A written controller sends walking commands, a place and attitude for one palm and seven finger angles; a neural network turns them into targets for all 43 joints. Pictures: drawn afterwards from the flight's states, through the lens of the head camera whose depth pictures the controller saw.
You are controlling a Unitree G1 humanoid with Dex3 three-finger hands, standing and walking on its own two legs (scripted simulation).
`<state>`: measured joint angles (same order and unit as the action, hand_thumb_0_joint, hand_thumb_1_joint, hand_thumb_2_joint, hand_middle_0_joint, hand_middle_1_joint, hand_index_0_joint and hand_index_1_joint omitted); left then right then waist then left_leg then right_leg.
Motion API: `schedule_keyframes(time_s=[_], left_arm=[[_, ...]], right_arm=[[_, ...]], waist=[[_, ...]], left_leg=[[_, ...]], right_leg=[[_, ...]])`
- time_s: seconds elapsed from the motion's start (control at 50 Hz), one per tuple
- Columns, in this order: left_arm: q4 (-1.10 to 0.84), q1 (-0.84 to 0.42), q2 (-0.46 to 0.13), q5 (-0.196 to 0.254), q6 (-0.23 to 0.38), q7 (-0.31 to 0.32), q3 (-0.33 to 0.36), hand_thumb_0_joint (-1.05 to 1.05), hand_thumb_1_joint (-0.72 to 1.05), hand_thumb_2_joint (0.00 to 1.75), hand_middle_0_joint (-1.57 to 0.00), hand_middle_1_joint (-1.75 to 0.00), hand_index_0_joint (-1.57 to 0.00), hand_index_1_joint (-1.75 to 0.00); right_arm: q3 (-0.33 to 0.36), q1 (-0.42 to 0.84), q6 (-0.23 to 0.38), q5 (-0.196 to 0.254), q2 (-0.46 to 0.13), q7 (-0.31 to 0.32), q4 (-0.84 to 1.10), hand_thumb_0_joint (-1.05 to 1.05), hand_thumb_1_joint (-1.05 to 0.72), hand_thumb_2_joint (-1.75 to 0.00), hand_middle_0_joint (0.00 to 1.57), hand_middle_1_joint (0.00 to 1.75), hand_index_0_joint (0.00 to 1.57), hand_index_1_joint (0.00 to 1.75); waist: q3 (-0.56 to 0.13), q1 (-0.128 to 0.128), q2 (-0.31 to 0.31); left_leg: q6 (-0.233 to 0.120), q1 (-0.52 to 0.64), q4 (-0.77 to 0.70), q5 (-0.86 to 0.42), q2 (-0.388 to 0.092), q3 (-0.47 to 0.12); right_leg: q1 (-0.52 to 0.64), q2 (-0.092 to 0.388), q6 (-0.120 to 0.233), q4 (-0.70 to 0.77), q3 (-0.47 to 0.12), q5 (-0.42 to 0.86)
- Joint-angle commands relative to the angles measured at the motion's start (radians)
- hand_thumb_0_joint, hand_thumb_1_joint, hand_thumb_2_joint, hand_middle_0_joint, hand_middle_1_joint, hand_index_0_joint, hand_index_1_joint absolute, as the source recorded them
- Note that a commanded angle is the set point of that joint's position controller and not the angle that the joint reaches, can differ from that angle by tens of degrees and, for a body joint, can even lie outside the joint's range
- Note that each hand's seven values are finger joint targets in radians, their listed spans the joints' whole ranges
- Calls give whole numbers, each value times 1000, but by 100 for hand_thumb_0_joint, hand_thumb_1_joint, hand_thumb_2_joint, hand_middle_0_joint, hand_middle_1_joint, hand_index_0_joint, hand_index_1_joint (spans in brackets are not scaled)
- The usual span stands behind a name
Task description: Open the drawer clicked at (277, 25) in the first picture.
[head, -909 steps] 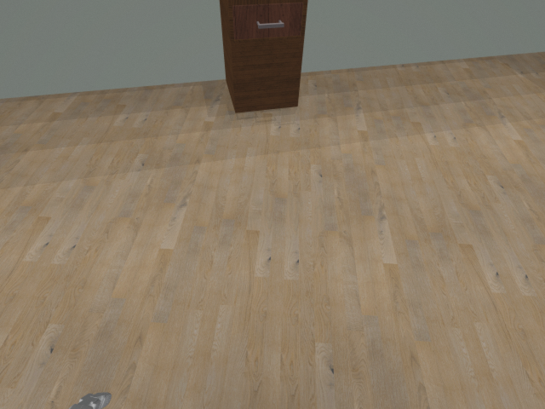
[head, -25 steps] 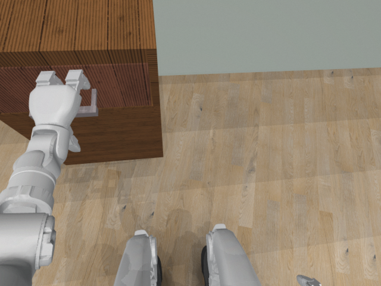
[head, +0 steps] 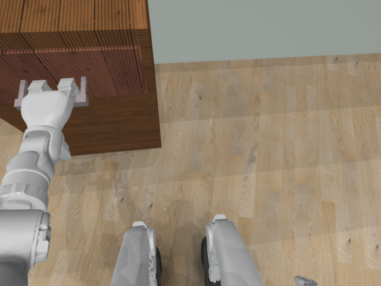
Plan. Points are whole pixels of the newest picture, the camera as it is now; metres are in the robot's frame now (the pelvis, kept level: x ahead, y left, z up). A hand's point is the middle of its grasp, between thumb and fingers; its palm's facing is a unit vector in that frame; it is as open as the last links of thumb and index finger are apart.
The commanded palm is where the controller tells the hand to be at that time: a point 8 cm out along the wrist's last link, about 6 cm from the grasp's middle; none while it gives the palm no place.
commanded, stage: lower the fingers behind the handle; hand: left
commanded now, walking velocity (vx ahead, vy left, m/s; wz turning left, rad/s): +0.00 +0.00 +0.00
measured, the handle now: (53, 93) +0.53 +0.28 -0.05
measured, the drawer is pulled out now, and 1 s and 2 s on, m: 0.00 0.00 0.05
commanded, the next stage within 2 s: close the thumb around the handle in 0.68 s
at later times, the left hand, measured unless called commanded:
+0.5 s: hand (60, 118) +0.48 +0.27 -0.07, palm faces -0.09 -0.01 -1.00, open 13.8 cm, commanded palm +0.47 +0.25 -0.02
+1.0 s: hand (61, 118) +0.48 +0.27 -0.07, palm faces -0.06 -0.02 -1.00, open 12.5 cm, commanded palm +0.47 +0.25 -0.02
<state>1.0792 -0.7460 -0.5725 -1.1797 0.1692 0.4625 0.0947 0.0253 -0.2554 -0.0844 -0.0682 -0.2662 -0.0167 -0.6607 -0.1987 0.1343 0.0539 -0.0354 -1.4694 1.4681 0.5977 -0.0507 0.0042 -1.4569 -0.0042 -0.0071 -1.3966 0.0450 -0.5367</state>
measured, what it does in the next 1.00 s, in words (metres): stands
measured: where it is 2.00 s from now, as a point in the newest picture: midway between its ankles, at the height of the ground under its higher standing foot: (183, 279)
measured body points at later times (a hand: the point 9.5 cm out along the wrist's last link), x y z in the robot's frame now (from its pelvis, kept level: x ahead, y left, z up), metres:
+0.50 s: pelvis -0.01 +0.00 -0.02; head +0.18 +0.02 +0.39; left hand +0.48 +0.27 -0.02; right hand +0.05 -0.27 -0.15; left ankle +0.03 +0.10 -0.57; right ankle +0.05 -0.13 -0.57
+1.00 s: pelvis +0.00 +0.00 -0.02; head +0.19 +0.02 +0.39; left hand +0.47 +0.27 -0.02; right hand +0.05 -0.27 -0.15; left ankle +0.03 +0.10 -0.57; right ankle +0.05 -0.13 -0.57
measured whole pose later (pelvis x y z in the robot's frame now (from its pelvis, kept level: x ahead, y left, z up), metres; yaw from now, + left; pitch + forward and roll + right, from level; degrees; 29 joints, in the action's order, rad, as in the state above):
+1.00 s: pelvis +0.00 +0.00 -0.02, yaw +0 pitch +35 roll -4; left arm 1.00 -0.75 -0.56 -1.16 0.14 0.47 0.09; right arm 0.02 -0.23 -0.09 -0.07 -0.24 -0.02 -0.68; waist -0.20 0.12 0.06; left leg -0.04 -1.53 1.53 0.61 -0.05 0.00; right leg -1.51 0.00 -0.01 -1.45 0.05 -0.55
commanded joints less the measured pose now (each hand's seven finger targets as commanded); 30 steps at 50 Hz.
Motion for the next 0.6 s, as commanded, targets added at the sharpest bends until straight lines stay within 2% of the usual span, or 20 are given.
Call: schedule_keyframes(time_s=[0.0,0.02,0.04,0.08,0.14,0.18,0.22,0.24,0.28,0.32,0.36,0.4,0.42,0.44,0.48,0.5,0.52,0.54,0.56,0.58], left_arm=[[-322,-388,-318,0,67,65,105,0,-50,30,-30,-120,-30,-120],[-354,-386,-314,-6,77,77,106,0,-50,30,-30,-120,-30,-120],[-316,-340,-289,2,68,89,103,0,-50,30,-30,-120,-30,-120],[-251,-299,-245,12,40,101,84,0,-50,30,-30,-120,-30,-120],[-182,-324,-249,12,-6,109,71,0,-50,30,-30,-120,-30,-120],[-173,-369,-217,4,-30,102,28,0,-50,30,-30,-120,-30,-120],[-216,-400,-244,-2,-29,87,40,0,-50,30,-30,-120,-30,-120],[-206,-385,-247,4,-34,79,43,0,-50,30,-30,-120,-30,-120],[-170,-372,-219,16,-48,54,17,0,-50,30,-30,-120,-30,-120],[-184,-381,-264,18,-44,34,41,0,-50,30,-30,-120,-30,-120],[-195,-356,-222,19,-40,21,14,0,-50,30,-30,-120,-30,-120],[-201,-340,-240,23,-24,8,31,0,-50,30,-30,-120,-30,-120],[-224,-352,-234,27,-13,5,23,0,-50,30,-30,-120,-30,-120],[-217,-322,-248,23,-8,3,38,0,-50,30,-30,-120,-30,-120],[-217,-319,-225,25,5,5,25,0,-50,30,-30,-120,-30,-120],[-222,-324,-233,24,12,6,35,0,-50,30,-30,-120,-30,-120],[-237,-325,-236,26,18,12,37,0,-50,30,-30,-120,-30,-120],[-234,-307,-254,23,21,19,56,0,-50,30,-30,-120,-30,-120],[-233,-313,-240,18,23,25,44,0,-50,30,-30,-120,-30,-120],[-237,-309,-246,22,23,33,55,0,-50,30,-30,-120,-30,-120]], right_arm=[[68,-161,19,-7,-161,17,22,0,-90,-90,20,30,20,30],[73,-168,17,-8,-161,17,17,0,-90,-90,20,30,20,30],[77,-167,17,-9,-159,14,6,0,-90,-90,20,30,20,30],[75,-163,14,-9,-158,8,-3,0,-90,-90,20,30,20,30],[67,-161,15,-7,-165,3,-9,0,-90,-90,20,30,20,30],[66,-163,18,-6,-165,1,-10,0,-90,-90,20,30,20,30],[67,-168,20,-6,-167,3,-6,0,-90,-90,20,30,20,30],[69,-169,19,-7,-167,5,-9,0,-90,-90,20,30,20,30],[64,-168,20,-2,-161,5,-7,0,-90,-90,20,30,20,30],[57,-168,19,-1,-165,9,0,0,-90,-90,20,30,20,30],[59,-165,19,2,-157,11,7,0,-90,-90,20,30,20,30],[56,-161,19,1,-156,13,10,0,-90,-90,20,30,20,30],[56,-160,19,3,-154,14,14,0,-90,-90,20,30,20,30],[56,-158,18,2,-155,16,16,0,-90,-90,20,30,20,30],[58,-156,18,2,-153,16,18,0,-90,-90,20,30,20,30],[57,-155,19,1,-151,16,15,0,-90,-90,20,30,20,30],[56,-154,18,1,-152,15,18,0,-90,-90,20,30,20,30],[57,-153,17,1,-155,15,20,0,-90,-90,20,30,20,30],[58,-150,15,0,-154,16,20,0,-90,-90,20,30,20,30],[58,-153,15,-1,-154,14,20,0,-90,-90,20,30,20,30]], waist=[[-661,-8,136],[-702,-10,158],[-694,-13,150],[-619,-2,117],[-549,7,92],[-542,24,112],[-617,18,135],[-624,18,128],[-581,28,101],[-578,19,107],[-585,18,101],[-565,10,94],[-568,15,102],[-566,2,91],[-543,10,93],[-535,9,99],[-536,5,116],[-543,-5,105],[-537,2,115],[-547,-5,116]], left_leg=[[-8,451,-135,-408,28,-47],[-4,490,-132,-442,28,-53],[-2,495,-127,-454,30,-54],[-5,440,-116,-426,28,-49],[-7,369,-117,-357,31,-45],[-6,375,-121,-338,29,-52],[-5,417,-114,-366,28,-52],[-5,424,-109,-381,29,-54],[-10,375,-103,-353,32,-43],[-10,364,-107,-346,32,-44],[-12,377,-109,-350,33,-44],[-12,364,-111,-343,31,-45],[-14,364,-107,-340,32,-41],[-12,358,-107,-334,33,-44],[-13,351,-105,-324,32,-46],[-12,360,-108,-332,28,-48],[-12,359,-108,-333,31,-43],[-10,358,-108,-325,30,-47],[-9,363,-107,-331,30,-48],[-8,365,-107,-339,31,-50]], right_leg=[[290,-39,48,109,4,270],[288,-39,46,102,5,285],[277,-41,46,99,9,291],[242,-42,44,99,17,274],[217,-41,45,100,21,227],[192,-41,46,102,26,207],[205,-41,46,92,22,225],[212,-44,47,89,25,242],[224,-44,44,98,21,236],[228,-43,45,94,19,230],[229,-45,46,98,20,234],[232,-43,49,96,20,227],[232,-45,46,98,16,228],[230,-46,50,92,18,217],[207,-45,49,94,19,203],[197,-43,50,93,20,204],[200,-44,49,93,19,205],[199,-45,51,88,21,193],[181,-45,52,87,21,194],[191,-43,51,82,24,199]])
